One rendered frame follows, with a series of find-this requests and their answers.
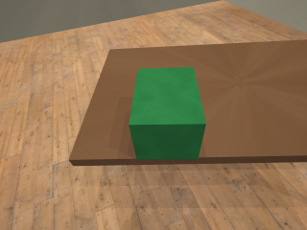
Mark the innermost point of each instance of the table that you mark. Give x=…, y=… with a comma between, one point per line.
x=253, y=97

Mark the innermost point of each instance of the carton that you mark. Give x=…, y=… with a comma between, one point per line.
x=166, y=119

